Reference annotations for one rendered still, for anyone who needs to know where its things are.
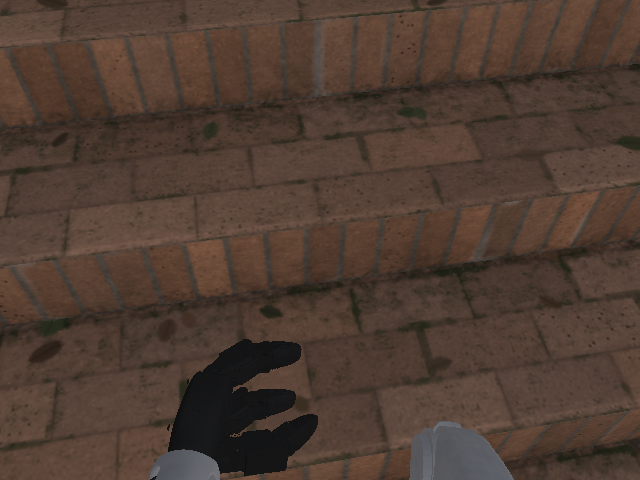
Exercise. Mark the robot right shin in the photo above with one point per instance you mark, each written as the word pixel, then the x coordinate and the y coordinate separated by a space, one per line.
pixel 446 423

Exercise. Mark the left robot hand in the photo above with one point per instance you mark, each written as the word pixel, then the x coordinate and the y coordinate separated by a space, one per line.
pixel 209 412

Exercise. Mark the right robot thigh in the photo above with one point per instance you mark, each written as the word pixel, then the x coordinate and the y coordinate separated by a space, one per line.
pixel 454 454

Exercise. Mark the left robot forearm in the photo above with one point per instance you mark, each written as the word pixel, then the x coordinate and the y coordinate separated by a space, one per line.
pixel 184 465

